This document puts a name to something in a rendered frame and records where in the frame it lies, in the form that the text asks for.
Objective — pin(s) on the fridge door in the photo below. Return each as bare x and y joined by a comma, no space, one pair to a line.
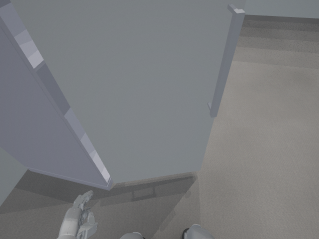
138,75

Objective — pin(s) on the robot right shin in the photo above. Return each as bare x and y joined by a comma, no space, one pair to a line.
195,226

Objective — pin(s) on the handle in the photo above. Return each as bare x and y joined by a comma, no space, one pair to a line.
228,54

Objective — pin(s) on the right robot thigh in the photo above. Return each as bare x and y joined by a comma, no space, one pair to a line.
198,233

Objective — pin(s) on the left robot hand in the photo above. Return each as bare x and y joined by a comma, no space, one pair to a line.
73,220

